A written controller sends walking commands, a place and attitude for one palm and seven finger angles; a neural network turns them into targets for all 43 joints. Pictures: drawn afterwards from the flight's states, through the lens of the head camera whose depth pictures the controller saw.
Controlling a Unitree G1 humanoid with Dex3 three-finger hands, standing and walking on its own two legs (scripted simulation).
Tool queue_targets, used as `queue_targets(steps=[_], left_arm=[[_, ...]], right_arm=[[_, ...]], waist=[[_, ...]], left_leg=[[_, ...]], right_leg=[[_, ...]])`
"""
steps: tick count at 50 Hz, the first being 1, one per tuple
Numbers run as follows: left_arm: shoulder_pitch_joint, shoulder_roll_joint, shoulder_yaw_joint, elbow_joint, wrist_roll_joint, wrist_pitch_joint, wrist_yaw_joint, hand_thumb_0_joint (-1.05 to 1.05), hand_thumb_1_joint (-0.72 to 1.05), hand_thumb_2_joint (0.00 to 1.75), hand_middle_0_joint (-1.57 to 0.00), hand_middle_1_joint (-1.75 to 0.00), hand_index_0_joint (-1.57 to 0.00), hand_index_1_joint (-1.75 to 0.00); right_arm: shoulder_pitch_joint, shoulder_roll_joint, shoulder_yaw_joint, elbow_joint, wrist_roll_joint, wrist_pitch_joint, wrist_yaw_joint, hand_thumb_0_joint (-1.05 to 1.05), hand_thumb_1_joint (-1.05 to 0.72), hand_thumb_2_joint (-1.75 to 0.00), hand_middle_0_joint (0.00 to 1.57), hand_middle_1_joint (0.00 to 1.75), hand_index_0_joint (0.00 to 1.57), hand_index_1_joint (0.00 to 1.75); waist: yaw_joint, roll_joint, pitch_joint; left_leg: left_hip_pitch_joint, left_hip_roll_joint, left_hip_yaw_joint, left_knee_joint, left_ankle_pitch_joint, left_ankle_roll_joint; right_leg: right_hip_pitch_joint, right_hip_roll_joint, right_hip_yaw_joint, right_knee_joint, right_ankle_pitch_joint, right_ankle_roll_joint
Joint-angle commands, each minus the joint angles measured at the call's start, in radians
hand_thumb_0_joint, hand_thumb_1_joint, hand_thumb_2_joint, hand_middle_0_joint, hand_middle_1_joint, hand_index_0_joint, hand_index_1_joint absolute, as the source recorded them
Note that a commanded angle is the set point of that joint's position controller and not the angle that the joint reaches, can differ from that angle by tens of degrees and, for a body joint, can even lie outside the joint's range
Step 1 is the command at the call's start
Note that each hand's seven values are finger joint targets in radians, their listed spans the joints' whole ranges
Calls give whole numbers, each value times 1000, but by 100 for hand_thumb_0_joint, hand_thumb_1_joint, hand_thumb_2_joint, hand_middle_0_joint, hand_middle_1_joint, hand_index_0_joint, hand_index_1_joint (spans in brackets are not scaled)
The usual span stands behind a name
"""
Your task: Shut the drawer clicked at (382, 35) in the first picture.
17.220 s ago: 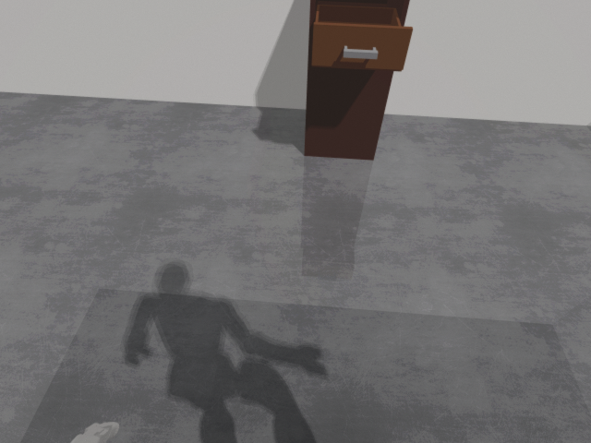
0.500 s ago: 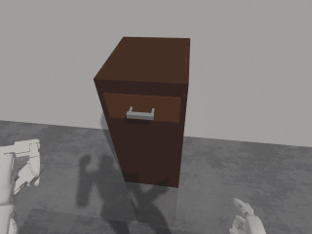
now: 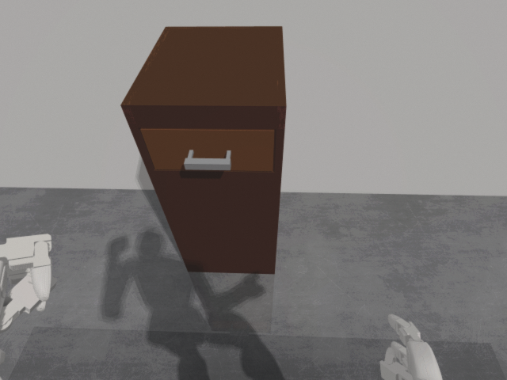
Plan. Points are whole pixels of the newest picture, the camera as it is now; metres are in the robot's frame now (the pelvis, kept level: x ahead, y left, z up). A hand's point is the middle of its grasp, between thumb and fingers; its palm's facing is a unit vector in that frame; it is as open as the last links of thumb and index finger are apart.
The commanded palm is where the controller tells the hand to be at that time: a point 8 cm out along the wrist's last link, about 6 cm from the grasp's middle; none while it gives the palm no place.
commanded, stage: step back with the hand held close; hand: left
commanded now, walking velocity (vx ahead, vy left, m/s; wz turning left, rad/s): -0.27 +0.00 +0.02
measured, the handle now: (208, 158) +0.63 +0.16 -0.06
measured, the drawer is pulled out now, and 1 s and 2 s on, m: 0.00 0.00 0.00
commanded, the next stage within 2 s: stop stepping back and stand still in 1.04 s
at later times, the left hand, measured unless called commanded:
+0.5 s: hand (14, 341) +0.13 +0.24 +0.17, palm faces +0.40 -0.76 -0.51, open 3.2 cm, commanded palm +0.06 +0.28 +0.18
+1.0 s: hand out of the picture +0.06 +0.24 +0.16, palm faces +0.41 -0.78 -0.47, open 3.2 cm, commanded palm +0.00 +0.27 +0.18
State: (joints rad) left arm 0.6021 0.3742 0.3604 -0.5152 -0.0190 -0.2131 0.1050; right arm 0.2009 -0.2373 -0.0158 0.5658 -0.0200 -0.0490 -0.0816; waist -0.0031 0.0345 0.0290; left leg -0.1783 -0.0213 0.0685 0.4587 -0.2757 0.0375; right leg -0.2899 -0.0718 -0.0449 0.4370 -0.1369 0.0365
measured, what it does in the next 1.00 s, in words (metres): walks backwards: right foot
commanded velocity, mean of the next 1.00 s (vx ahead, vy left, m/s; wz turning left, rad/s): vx -0.34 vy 0.00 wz -0.02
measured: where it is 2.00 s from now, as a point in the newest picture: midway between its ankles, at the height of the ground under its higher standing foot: outside the picture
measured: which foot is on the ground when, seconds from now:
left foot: down 0.00-1.00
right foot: down 0.00-0.76, up 0.78-0.90, down 0.92-1.00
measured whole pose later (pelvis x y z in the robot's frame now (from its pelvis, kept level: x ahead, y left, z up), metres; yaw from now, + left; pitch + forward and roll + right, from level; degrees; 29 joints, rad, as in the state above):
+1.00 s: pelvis -0.13 -0.01 -0.01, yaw +1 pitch +4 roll -2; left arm 0.58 0.38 0.43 -0.59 -0.01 -0.34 0.13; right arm 0.15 -0.17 0.00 0.61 -0.04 -0.14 -0.07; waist 0.03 -0.01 0.01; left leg -0.52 0.02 0.01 0.53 -0.09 0.03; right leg -0.27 0.07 0.07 0.52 -0.35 -0.01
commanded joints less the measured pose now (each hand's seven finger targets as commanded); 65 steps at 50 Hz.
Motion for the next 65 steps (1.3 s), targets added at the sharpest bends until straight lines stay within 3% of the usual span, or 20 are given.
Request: queue_targets(steps=[1,9,13,16,20,24,28,33,36,39,42,46,48,50,52,55,58,61,64,65], left_arm=[[14,149,140,-203,-13,-59,28,0,90,90,-140,-160,-140,-160],[-69,153,135,-201,9,-71,42,0,90,90,-140,-160,-140,-160],[-59,159,133,-210,8,-88,54,0,90,90,-140,-160,-140,-160],[-34,160,132,-234,5,-105,65,0,90,90,-140,-160,-140,-160],[-18,158,155,-245,26,-116,73,0,90,90,-140,-160,-140,-160],[-13,160,163,-221,32,-123,59,0,90,90,-140,-160,-140,-160],[-12,164,151,-244,14,-126,45,0,90,90,-140,-160,-140,-160],[-8,191,162,-266,-3,-136,60,0,90,90,-140,-160,-140,-160],[7,191,166,-278,-2,-150,70,0,90,90,-140,-160,-140,-160],[-22,165,176,-283,30,-163,62,0,90,90,-140,-160,-140,-160],[3,171,186,-265,23,-155,53,0,90,90,-140,-160,-140,-160],[-21,147,122,-270,2,-168,31,0,90,90,-140,-160,-140,-160],[-59,185,141,-286,-11,-189,35,0,90,90,-140,-160,-140,-160],[-54,182,122,-290,-10,-174,28,0,90,90,-140,-160,-140,-160],[-2,221,160,-304,-25,-165,26,0,90,90,-140,-160,-140,-160],[70,232,191,-252,-45,-152,30,0,90,90,-140,-160,-140,-160],[61,217,179,-215,-48,-142,40,0,90,90,-140,-160,-140,-160],[41,189,150,-212,-45,-127,39,0,90,90,-140,-160,-140,-160],[-36,153,117,-253,-12,-115,37,0,90,90,-140,-160,-140,-160],[-27,173,129,-254,-10,-102,45,0,90,90,-140,-160,-140,-160]], right_arm=[[-105,-107,-43,-174,7,-48,-9,0,-90,-90,20,30,20,30],[-99,-109,-43,-177,11,-63,-20,0,-90,-90,20,30,20,30],[-73,-99,-42,-161,9,-68,-13,0,-90,-90,20,30,20,30],[-69,-103,-38,-157,5,-70,-17,0,-90,-90,20,30,20,30],[-92,-114,-41,-177,11,-88,-30,0,-90,-90,20,30,20,30],[-89,-114,-51,-183,13,-106,-23,0,-90,-90,20,30,20,30],[-68,-107,-59,-151,7,-99,-5,0,-90,-90,20,30,20,30],[-68,-93,-64,-130,9,-71,1,0,-90,-90,20,30,20,30],[-78,-101,-60,-133,6,-67,-9,0,-90,-90,20,30,20,30],[-121,-122,-62,-166,7,-97,-22,0,-90,-90,20,30,20,30],[-92,-107,-74,-148,-1,-121,-16,0,-90,-90,20,30,20,30],[-94,-112,-54,-97,-17,-143,3,0,-90,-90,20,30,20,30],[-61,-91,-52,-55,-22,-135,6,0,-90,-90,20,30,20,30],[-55,-77,-60,-59,-12,-127,7,0,-90,-90,20,30,20,30],[-88,-79,-57,-99,7,-116,4,0,-90,-90,20,30,20,30],[-123,-69,-50,-120,17,-92,0,0,-90,-90,20,30,20,30],[-117,-60,-47,-110,16,-70,-5,0,-90,-90,20,30,20,30],[-108,-93,-35,-127,16,-89,-22,0,-90,-90,20,30,20,30],[-122,-123,-31,-146,7,-129,-36,0,-90,-90,20,30,20,30],[-87,-101,-29,-128,-10,-131,-33,0,-90,-90,20,30,20,30]], waist=[[24,34,-170],[7,-48,-68],[-1,-126,-84],[-6,-57,-110],[4,121,-99],[3,75,-54],[-3,-65,-143],[-15,-137,-150],[-22,-27,-133],[-6,246,-112],[8,111,-126],[-6,110,-78],[-18,84,-214],[-20,-22,-372],[-10,-70,-367],[-12,-90,-202],[-21,-123,-84],[-17,39,-45],[1,274,-63],[6,179,-73]], left_leg=[[-163,100,-109,-102,351,-16],[-397,93,-121,-108,-156,35],[-254,39,-92,33,-189,13],[-209,58,-119,-2,-189,14],[-514,194,-258,-257,-320,78],[-599,150,-216,-169,-249,72],[-353,66,-121,7,-61,25],[-138,14,-88,167,-113,-7],[-164,78,-167,18,-156,18],[-660,315,-437,-368,-528,131],[-508,297,-346,-226,-236,134],[-309,196,-254,-131,-76,55],[-17,156,-169,-22,371,10],[204,116,-74,55,585,-6],[204,101,-72,69,459,1],[86,34,-67,138,123,-32],[59,20,-93,246,57,-50],[41,124,-202,-70,-20,-23],[-337,292,-512,-523,-660,12],[-272,283,-473,-499,-557,-6]], right_leg=[[242,24,32,112,304,-28],[228,-3,122,69,56,-32],[24,-71,199,-116,-227,-69],[-25,-54,146,-96,-278,-60],[267,79,50,235,-34,-12],[322,76,113,215,132,-24],[157,-4,204,57,168,-55],[-138,-91,244,-142,-204,-98],[-147,-13,154,-49,-233,-60],[274,171,61,445,-107,-2],[176,153,106,413,-212,-18],[61,113,129,49,-79,-52],[-45,38,210,1,167,-75],[-58,51,142,4,363,-5],[-72,39,130,-31,310,9],[-205,-49,205,-162,40,-77],[-343,-105,229,-202,-149,-141],[-264,64,110,-85,-282,-57],[111,209,60,326,-306,-27],[72,194,70,357,-325,-39]])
